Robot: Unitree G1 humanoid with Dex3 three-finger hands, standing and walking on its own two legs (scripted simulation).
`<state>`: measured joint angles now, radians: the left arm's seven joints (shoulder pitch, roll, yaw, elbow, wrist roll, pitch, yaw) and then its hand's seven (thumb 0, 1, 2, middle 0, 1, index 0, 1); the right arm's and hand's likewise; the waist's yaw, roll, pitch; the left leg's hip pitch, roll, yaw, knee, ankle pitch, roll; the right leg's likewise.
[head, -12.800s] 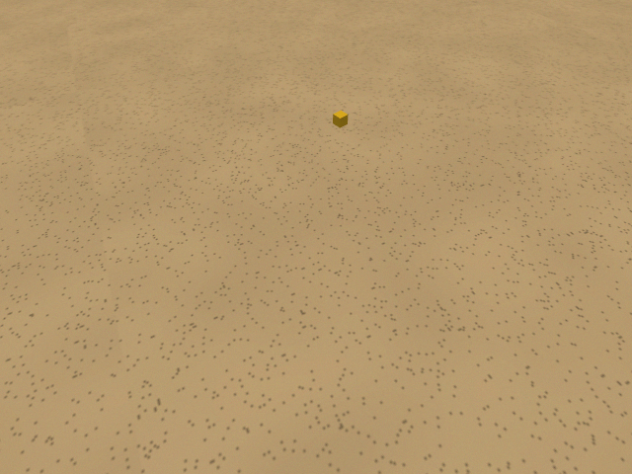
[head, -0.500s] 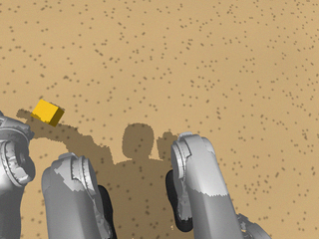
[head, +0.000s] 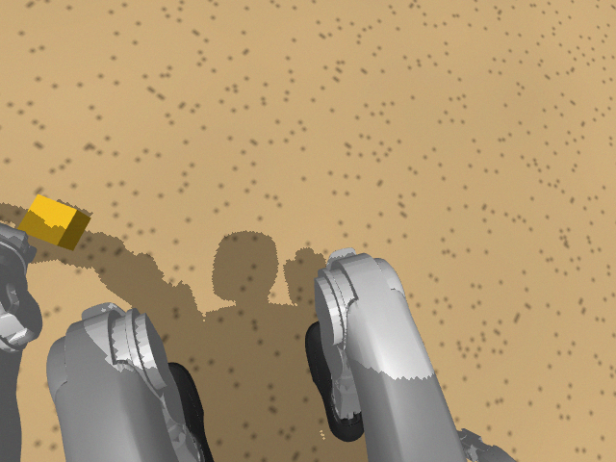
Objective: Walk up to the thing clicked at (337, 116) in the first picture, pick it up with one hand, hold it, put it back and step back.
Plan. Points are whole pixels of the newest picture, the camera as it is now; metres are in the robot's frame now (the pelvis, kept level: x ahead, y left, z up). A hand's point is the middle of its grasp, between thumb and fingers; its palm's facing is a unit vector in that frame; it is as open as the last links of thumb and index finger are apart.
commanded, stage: approach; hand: left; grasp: from above
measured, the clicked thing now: (56, 223) +0.47 +0.31 -0.29
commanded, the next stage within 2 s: rest palm in 0.40 s
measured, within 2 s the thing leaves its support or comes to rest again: neither
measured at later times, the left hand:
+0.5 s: hand (60, 199) +0.49 +0.27 -0.23, palm faces -0.11 -0.42 -0.90, open 14.1 cm
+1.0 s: hand (26, 232) +0.45 +0.33 -0.24, palm faces -0.18 -0.40 -0.90, open 14.2 cm
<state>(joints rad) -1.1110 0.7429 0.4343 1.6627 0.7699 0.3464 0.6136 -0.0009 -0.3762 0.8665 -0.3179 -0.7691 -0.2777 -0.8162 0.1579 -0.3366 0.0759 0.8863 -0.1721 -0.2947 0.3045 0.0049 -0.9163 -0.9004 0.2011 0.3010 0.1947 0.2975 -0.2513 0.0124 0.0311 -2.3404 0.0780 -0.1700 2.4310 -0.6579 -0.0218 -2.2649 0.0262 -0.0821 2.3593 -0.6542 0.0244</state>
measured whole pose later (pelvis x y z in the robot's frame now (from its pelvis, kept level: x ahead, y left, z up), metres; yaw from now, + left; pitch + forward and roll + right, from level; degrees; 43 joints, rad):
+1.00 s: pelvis +0.00 +0.01 -0.01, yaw -5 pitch +27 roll -13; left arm -1.24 0.99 0.32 1.81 0.69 0.33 0.73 0.00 -0.55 0.98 -0.11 -1.01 -0.09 -1.03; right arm 0.11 -0.35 0.30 0.76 -0.21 -0.36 0.36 0.00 -0.93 -0.90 0.20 0.30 0.19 0.30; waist -0.39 -0.13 0.23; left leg -2.33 0.07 -0.27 2.50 -0.67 -0.02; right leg -2.20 0.05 -0.17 2.35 -0.64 0.04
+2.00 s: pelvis +0.00 +0.01 +0.00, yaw -7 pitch +25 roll -16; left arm -1.26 1.05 0.31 1.80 0.63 0.34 0.79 0.00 -0.43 0.95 -0.21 -0.90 -0.17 -0.94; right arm 0.11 -0.41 0.37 0.70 -0.22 -0.40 0.39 0.00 -0.91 -0.90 0.20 0.30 0.19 0.30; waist -0.43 -0.17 0.30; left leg -2.29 0.07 -0.33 2.51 -0.71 -0.02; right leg -2.13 0.06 -0.21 2.32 -0.66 0.05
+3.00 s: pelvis -0.01 +0.01 +0.00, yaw -7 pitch +24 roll -16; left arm -1.23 1.06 0.34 1.79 0.65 0.32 0.78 0.00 -0.05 0.73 -0.55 -0.63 -0.52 -0.67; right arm 0.10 -0.41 0.38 0.69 -0.22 -0.40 0.38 0.01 -0.91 -0.90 0.20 0.30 0.19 0.30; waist -0.44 -0.18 0.32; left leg -2.28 0.07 -0.33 2.50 -0.70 -0.02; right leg -2.13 0.07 -0.21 2.30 -0.64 0.05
